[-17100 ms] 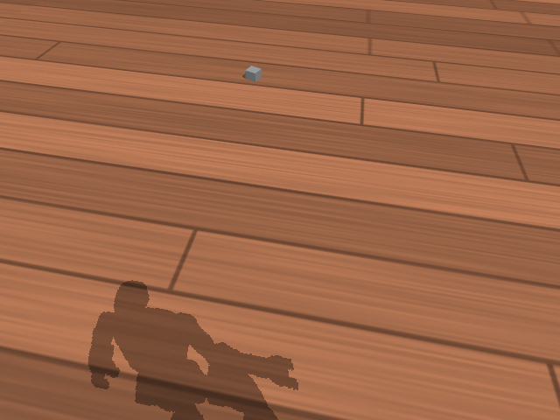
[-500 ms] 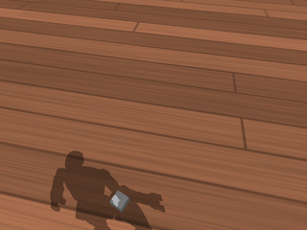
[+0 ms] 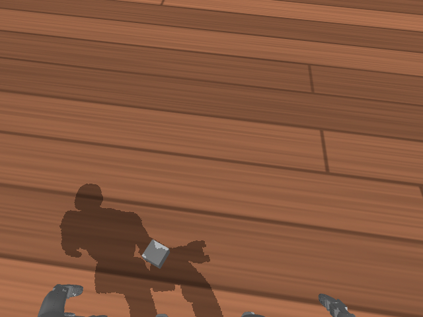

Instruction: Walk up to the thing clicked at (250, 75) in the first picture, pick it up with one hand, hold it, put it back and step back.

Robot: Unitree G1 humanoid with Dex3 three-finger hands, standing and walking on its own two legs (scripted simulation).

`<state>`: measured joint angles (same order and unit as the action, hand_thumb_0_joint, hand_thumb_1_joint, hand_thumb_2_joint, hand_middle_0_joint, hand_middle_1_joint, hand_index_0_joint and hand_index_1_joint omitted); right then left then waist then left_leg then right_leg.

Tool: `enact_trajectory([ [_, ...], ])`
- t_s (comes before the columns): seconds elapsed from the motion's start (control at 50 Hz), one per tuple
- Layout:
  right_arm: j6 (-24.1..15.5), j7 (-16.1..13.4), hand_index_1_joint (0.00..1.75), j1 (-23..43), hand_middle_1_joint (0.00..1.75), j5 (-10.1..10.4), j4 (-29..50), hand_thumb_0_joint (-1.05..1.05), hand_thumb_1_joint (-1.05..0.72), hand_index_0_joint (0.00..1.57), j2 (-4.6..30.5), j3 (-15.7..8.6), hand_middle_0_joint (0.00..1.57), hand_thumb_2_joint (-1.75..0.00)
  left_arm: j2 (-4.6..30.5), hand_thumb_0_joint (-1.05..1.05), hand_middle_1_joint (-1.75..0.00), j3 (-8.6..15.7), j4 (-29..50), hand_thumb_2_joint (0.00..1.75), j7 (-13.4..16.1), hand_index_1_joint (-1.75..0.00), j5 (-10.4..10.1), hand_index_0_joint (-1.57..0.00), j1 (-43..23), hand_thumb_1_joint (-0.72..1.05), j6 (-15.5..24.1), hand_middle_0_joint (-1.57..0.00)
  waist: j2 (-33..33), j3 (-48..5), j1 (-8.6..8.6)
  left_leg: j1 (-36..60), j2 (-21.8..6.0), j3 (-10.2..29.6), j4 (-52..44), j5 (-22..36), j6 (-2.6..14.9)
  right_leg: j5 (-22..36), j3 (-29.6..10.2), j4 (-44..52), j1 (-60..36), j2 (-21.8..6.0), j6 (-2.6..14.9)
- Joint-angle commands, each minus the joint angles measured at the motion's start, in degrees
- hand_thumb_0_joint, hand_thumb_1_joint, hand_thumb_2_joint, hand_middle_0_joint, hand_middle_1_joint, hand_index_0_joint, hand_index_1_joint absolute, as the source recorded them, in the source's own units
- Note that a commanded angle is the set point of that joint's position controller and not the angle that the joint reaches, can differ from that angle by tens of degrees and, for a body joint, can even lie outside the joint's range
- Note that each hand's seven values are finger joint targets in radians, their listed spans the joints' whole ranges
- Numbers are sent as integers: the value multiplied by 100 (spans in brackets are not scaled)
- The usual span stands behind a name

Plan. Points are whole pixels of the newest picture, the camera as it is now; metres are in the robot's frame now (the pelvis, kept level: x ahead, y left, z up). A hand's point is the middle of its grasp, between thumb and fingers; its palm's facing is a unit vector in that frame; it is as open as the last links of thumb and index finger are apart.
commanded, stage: rise first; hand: left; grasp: from above
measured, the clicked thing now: (156, 254) +0.42 +0.20 -0.71
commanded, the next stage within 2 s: none
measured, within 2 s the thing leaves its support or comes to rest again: neither
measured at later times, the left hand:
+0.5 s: hand out of the picture +0.12 +0.27 -0.23, palm faces -0.12 -0.76 -0.64, open 14.1 cm
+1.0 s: hand (118, 282) +0.26 +0.27 -0.43, palm faces -0.13 -0.41 -0.90, open 13.7 cm
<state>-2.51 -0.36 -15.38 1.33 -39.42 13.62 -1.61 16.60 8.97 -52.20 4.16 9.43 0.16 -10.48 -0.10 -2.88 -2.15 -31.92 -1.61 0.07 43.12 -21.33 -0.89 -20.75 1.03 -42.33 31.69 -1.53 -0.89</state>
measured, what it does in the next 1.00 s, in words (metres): lowers itself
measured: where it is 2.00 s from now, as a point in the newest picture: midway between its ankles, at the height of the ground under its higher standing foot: outside the picture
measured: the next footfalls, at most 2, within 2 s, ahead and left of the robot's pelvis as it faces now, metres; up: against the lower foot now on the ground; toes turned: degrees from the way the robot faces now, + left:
none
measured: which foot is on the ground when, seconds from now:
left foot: down 0.00-1.00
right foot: down 0.00-1.00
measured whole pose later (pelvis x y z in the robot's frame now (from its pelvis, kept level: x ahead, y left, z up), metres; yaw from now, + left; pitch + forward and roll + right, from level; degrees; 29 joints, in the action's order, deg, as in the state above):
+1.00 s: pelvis -0.09 -0.01 -0.27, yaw -2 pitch +35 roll -3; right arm -11.2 6.0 -2.9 -7.4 -50.1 14.5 -1.6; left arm 18.9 13.5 -77.4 42.8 28.1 -43.3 -26.5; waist 0.2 -12.3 -6.7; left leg -108.1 -1.8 4.4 110.2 -37.3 -2.2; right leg -36.2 2.0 -108.2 107.2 -0.9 -0.2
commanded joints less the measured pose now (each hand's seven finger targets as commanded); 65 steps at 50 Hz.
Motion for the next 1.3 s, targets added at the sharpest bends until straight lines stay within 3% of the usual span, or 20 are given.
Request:
enact_trajectory([
  [0.0,-364,-28,30,118,30,-62,913,0,-98,20,866,-335,20,-92,998,0,-107,320,971,97,334,-107,249,-13,-126,-61,-27,-13,106,-1149,168,-169,177,-104,211,1160,62,932,107,-188,-14,196,166],
  [0.12,-441,-118,30,222,30,-133,1075,0,-92,20,831,-361,20,-91,812,0,-106,265,1884,99,659,-107,436,-9,179,-60,-316,-10,458,-1613,154,-417,86,33,656,1237,-3,900,104,-833,523,235,214],
  [0.18,-416,-225,30,276,30,-157,1162,0,-91,20,767,-368,20,-90,687,0,-105,227,2209,98,787,-106,532,-9,456,-58,-547,-10,295,-1872,133,-599,122,8,874,1205,34,1025,68,-933,538,252,182],
  [0.36,-458,-392,30,358,30,-189,1088,0,-87,20,633,-267,20,-89,533,0,-104,82,2264,97,1171,-104,911,-8,868,-53,-959,-8,281,-1968,136,-1268,99,64,1477,1023,58,775,153,-1524,1171,205,236],
  [0.38,-475,-402,30,389,30,-198,1089,0,-90,20,646,-305,20,-90,521,0,-104,33,2529,97,1220,-104,901,-9,621,-55,-951,-9,440,-2073,131,-1324,107,34,1593,1205,49,937,136,-1634,1242,204,255],
  [0.42,-531,-430,30,499,30,-194,1088,0,-89,20,669,-279,20,-90,512,0,-102,-96,2567,98,1332,-103,999,-8,-3,-55,-909,-9,465,-1872,0,-1529,61,116,1679,775,35,492,158,-1805,1740,179,269],
  [0.48,-590,-450,30,481,30,-227,885,0,-87,20,702,-257,20,-89,459,0,-100,-239,1898,101,1553,-102,1369,-5,-621,-55,-838,-7,355,-1835,-81,-2102,43,168,2124,247,45,71,171,-2275,2493,161,270],
  [0.52,-631,-414,30,455,30,-252,711,0,-86,20,716,-234,20,-89,251,0,-100,-343,1422,102,1781,-102,1563,-4,-810,-55,-827,-7,327,-2095,-36,-2429,70,175,2424,243,18,77,178,-2637,2776,153,287],
  [0.54,-657,-411,30,501,30,-249,666,0,-87,20,737,-232,20,-89,339,0,-99,-354,1378,103,1909,-101,1712,-5,-1136,-56,-825,-8,335,-2143,-29,-2618,93,158,2560,4,26,-120,163,-2735,3008,154,282],
  [0.58,-719,-395,30,587,30,-273,480,0,-89,20,777,-199,20,-89,360,0,-100,-381,998,102,2187,-102,1921,-7,-1673,-55,-823,-9,447,-2493,-17,-2856,97,208,2870,155,-27,0,165,-3173,3367,143,305],
  [0.62,-768,-333,30,616,30,-299,307,0,-94,20,843,-204,20,-91,310,0,-102,-489,570,100,2500,-104,2151,-10,-2241,-57,-912,-11,304,-2980,-118,-3108,117,168,3307,348,-26,198,155,-3510,3641,159,303],
  [0.7,-852,-136,30,715,30,-417,21,0,-92,20,997,-195,20,-90,778,0,-104,-103,-557,99,3309,-105,2460,-9,-3167,-52,-1216,-10,350,-3637,-68,-3713,138,123,3995,463,-55,380,167,-4054,4149,153,278],
  [0.76,-933,64,30,689,30,-568,-295,0,-90,20,978,-215,20,-90,703,0,-104,25,-1183,99,3706,-105,2225,-9,-3833,-49,-1374,-9,227,-3729,-128,-4436,163,20,4561,48,-20,140,143,-4294,4522,149,200],
  [0.82,-997,271,30,695,30,-711,-481,0,-89,20,998,-246,20,-90,989,0,-102,209,-1648,102,3934,-104,2113,-9,-4553,-51,-1509,-10,292,-4051,-227,-4921,186,-74,5060,-267,1,-186,49,-4540,4799,141,135],
  [0.94,-1032,721,30,843,30,-887,-717,0,-90,20,1084,-294,20,-90,1403,0,-94,518,-2133,99,4160,-96,1942,-14,-5804,-46,-1629,-16,564,-4203,-389,-5555,148,-30,5678,-1005,-11,-1158,58,-5098,5799,173,132],
  [0.98,-1039,834,30,807,30,-899,-776,0,-89,20,1124,-291,20,-90,1579,0,-95,616,-2138,98,4171,-97,1924,-14,-6221,-46,-1625,-15,695,-4322,-448,-5616,102,-4,5844,-1080,-31,-1205,100,-5319,5973,180,127],
  [1.02,-1051,937,30,754,30,-904,-815,0,-89,20,1179,-303,20,-90,1652,0,-95,631,-2258,97,4151,-97,1934,-14,-6409,-44,-1652,-16,658,-4413,-578,-5844,101,-22,6084,-1131,-19,-1283,117,-5498,6070,219,125],
  [1.14,-1112,1141,30,503,30,-868,-998,0,-89,20,1268,-306,20,-90,1934,0,-100,767,-2497,101,3982,-101,2025,-9,-6901,-50,-1572,-10,947,-4452,-658,-6188,83,39,6402,-1327,-26,-1399,271,-6027,6622,237,139],
  [1.24,-1152,1270,30,283,30,-837,-1109,0,-89,20,1373,-282,20,-90,2110,0,-101,750,-2716,101,3846,-102,2311,-9,-7137,-50,-1515,-9,987,-4212,-793,-6512,71,97,6697,-1380,9,-1273,381,-6433,7059,222,145],
  [1.28,-1168,1317,30,178,30,-819,-1049,0,-89,20,1367,-269,20,-90,2206,0,-102,906,-2929,100,3848,-102,2359,-9,-7119,-49,-1483,-9,928,-4290,-814,-6580,78,97,6803,-1175,24,-1010,398,-6589,7020,191,130],
])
